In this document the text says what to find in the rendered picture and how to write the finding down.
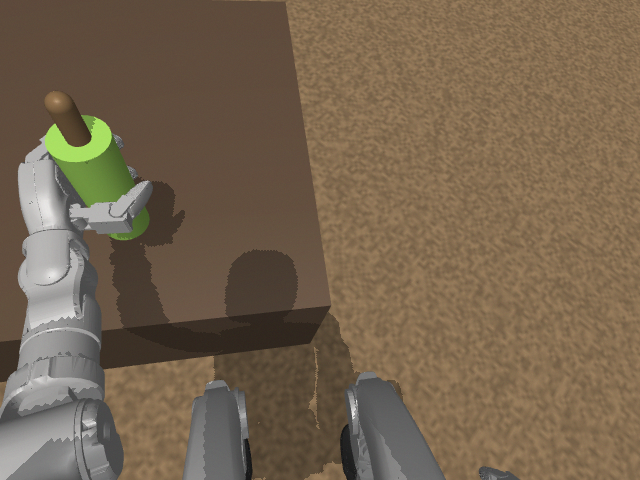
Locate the bottle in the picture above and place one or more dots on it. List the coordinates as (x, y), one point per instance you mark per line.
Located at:
(85, 150)

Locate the left robot arm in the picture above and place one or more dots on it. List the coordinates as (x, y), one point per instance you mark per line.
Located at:
(54, 424)

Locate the right robot foot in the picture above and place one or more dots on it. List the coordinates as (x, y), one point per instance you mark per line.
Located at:
(347, 455)

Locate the left robot hand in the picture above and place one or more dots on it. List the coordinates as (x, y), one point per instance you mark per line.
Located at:
(49, 201)

